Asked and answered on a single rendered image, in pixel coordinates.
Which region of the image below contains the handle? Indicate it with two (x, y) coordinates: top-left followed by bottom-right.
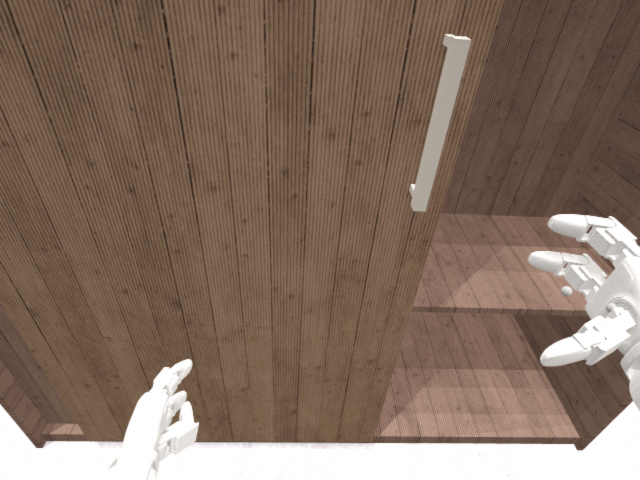
(409, 34), (472, 212)

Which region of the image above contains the robot right forearm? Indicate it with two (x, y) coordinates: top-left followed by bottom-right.
(620, 341), (640, 411)

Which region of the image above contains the wardrobe door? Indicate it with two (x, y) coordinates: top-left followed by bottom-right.
(0, 303), (77, 423)
(0, 0), (504, 442)

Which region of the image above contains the left robot hand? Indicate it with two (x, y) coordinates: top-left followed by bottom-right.
(121, 359), (199, 462)

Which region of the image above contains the robot left forearm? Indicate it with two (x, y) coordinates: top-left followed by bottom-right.
(100, 446), (159, 480)

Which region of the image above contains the right robot hand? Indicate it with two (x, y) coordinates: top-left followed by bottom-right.
(528, 214), (640, 367)

